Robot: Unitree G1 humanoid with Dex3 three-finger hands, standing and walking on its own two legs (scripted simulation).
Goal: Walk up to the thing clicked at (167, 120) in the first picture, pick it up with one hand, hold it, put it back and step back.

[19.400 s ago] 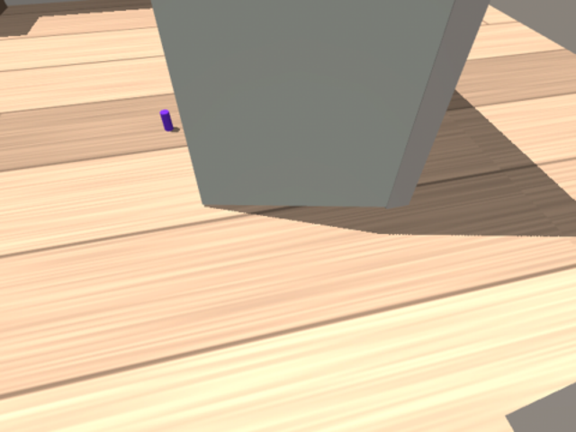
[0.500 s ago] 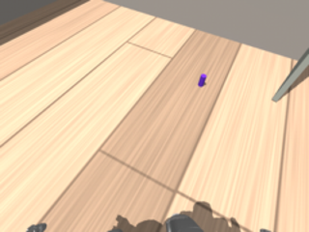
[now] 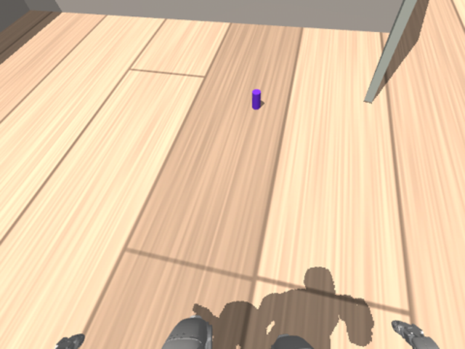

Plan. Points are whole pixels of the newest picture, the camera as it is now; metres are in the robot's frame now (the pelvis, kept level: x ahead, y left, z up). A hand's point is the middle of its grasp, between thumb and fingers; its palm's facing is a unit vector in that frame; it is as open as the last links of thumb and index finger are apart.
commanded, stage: walk up
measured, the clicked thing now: (256, 99) +1.48 -0.07 -0.69
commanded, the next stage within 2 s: stand in 1.48 s
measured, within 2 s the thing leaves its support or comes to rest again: neither
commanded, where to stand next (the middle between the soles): +0.07 +0.02 m, yaw -12 degrees
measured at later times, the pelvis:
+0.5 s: pelvis -0.02 +0.01 -0.01, yaw -10 degrees
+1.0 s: pelvis +0.00 +0.02 +0.02, yaw -15 degrees
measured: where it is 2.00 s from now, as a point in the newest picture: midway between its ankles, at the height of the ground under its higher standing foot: outside the picture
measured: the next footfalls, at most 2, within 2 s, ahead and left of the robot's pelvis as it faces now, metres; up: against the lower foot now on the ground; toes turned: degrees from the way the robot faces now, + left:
left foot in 0.08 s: +0.07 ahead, +0.14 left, +0.00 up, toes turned -9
right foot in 0.40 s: +0.03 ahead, -0.12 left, +0.00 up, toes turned -9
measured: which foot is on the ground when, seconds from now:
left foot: up 0.00-0.06, down 0.08-1.00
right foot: down 0.00-0.12, up 0.14-0.38, down 0.40-1.00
